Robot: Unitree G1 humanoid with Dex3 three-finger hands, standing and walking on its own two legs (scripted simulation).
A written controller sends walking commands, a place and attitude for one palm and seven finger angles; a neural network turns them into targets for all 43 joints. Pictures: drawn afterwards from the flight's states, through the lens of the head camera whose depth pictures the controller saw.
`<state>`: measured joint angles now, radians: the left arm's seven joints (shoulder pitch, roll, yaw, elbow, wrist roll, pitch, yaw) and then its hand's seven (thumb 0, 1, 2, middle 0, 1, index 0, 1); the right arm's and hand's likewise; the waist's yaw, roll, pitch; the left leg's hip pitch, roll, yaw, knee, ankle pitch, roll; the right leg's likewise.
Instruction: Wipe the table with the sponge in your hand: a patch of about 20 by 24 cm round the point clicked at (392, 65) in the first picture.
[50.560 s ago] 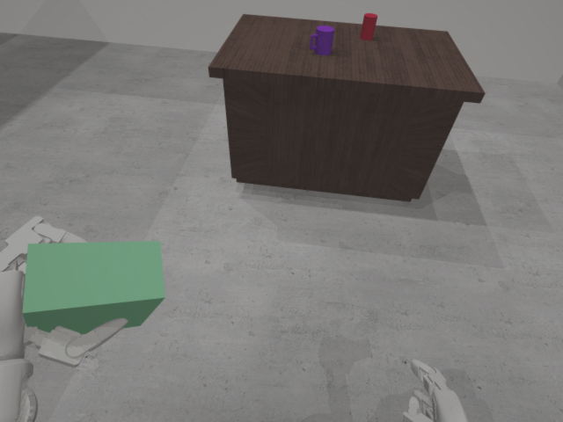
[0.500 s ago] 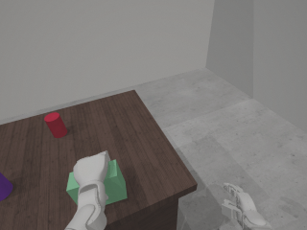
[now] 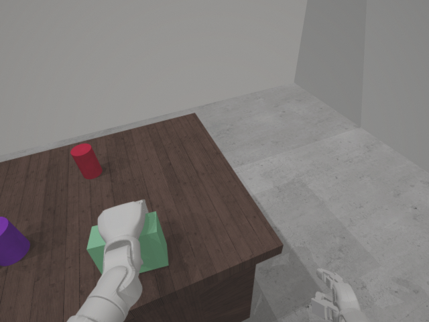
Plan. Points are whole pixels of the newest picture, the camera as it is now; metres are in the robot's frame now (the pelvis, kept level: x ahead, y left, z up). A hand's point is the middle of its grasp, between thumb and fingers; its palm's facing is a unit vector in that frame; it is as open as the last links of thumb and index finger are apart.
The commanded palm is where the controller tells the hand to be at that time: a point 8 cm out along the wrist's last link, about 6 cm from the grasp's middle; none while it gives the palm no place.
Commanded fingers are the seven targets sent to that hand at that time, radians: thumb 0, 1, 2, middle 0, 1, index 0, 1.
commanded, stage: wipe forward along the middle lane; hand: left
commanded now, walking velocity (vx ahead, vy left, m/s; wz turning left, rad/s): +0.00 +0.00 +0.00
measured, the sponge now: (133, 251) +0.27 +0.23 -0.04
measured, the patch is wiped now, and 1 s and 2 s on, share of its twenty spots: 1.00 1.00 1.00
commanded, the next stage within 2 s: slide back across to the first lane in 1.28 s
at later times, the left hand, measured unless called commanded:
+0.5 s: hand (131, 217) +0.33 +0.24 +0.00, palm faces -0.10 -0.02 -0.99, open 10.2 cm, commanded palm +0.32 +0.24 +0.04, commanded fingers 0.00 0.10 1.30 -1.20 -1.60 -1.20 -1.60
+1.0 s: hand (131, 199) +0.38 +0.26 +0.00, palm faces -0.13 -0.01 -0.99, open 10.3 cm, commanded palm +0.37 +0.27 +0.04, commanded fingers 0.00 0.10 1.30 -1.20 -1.60 -1.20 -1.60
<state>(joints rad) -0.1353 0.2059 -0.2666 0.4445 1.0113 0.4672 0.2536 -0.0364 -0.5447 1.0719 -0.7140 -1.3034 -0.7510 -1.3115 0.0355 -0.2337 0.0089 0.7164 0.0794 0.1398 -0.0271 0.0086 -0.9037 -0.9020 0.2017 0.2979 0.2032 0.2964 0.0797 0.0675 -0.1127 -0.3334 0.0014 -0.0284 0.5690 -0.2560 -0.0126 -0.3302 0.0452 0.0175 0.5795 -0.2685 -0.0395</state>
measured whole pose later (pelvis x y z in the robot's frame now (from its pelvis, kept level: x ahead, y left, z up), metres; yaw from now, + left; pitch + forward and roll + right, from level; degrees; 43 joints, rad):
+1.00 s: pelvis -0.02 -0.02 -0.02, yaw +0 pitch +12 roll -1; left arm -0.66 0.39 -0.06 1.08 1.00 0.27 0.31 0.02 -0.59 1.11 -0.75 -1.26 -0.78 -1.30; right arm 0.20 -0.26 0.00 0.75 0.08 0.10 -0.05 0.01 -0.90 -0.90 0.20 0.30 0.20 0.30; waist -0.03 0.06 -0.15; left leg -0.66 0.02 -0.08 0.74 -0.29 0.00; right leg -0.64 0.08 -0.02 0.71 -0.28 -0.06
